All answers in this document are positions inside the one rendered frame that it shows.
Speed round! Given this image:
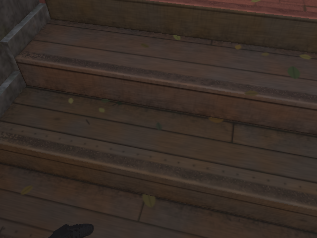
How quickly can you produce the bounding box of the left robot hand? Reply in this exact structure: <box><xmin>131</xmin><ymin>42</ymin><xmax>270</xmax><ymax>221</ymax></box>
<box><xmin>49</xmin><ymin>223</ymin><xmax>94</xmax><ymax>238</ymax></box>

